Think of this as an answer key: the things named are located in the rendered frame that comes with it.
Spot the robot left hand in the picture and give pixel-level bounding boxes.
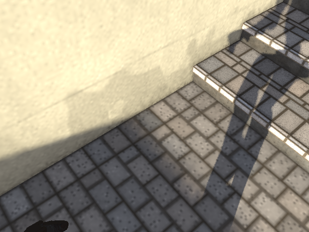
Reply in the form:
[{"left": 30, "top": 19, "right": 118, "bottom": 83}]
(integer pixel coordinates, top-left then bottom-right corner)
[{"left": 24, "top": 220, "right": 69, "bottom": 232}]

